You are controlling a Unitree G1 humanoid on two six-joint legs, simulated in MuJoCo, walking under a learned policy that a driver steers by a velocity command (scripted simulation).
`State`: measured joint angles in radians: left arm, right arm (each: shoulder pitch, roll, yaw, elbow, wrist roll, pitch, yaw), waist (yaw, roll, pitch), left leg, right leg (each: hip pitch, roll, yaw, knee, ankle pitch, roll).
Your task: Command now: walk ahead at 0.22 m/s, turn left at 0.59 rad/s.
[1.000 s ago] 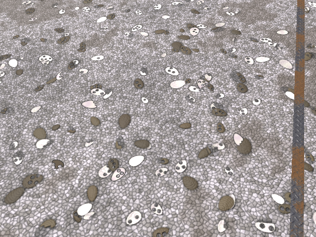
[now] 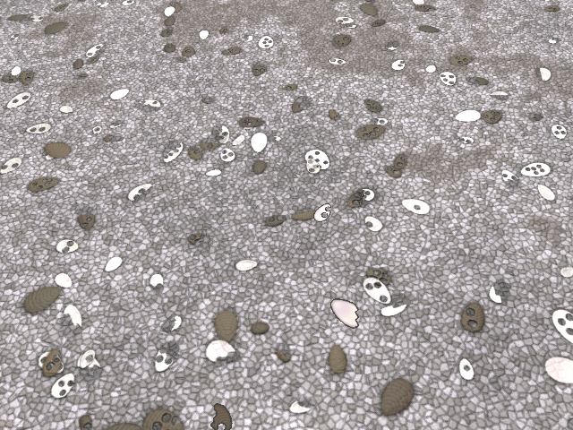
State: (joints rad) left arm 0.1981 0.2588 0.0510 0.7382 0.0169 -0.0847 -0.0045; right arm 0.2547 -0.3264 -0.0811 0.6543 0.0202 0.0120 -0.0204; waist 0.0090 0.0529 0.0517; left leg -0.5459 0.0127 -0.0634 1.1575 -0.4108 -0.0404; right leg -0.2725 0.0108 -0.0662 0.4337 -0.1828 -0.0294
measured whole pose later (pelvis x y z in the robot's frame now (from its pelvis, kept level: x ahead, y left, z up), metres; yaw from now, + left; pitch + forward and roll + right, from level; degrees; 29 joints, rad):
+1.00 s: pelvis +0.12 +0.00 +0.00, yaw +22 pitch -1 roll +0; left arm 0.15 0.24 0.01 0.79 0.01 -0.02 -0.01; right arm 0.20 -0.26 -0.05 0.71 -0.02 0.04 -0.02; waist 0.01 0.00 0.03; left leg -0.23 -0.01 -0.09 0.52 -0.28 -0.03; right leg -0.24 0.00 0.00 0.53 -0.27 0.00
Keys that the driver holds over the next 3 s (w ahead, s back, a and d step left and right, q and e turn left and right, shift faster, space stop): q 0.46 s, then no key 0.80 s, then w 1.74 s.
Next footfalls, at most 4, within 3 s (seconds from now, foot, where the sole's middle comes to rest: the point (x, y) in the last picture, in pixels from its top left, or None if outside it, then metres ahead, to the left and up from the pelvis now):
0.28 left None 0.12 0.14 -0.78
0.68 right None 0.22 -0.09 -0.78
1.92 right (303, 399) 0.53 0.03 -0.78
2.46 left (173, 321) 0.73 0.36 -0.78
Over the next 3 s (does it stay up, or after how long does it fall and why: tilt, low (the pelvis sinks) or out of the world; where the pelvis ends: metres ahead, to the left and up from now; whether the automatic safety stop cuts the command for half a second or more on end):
stays up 0.90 0.29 -0.02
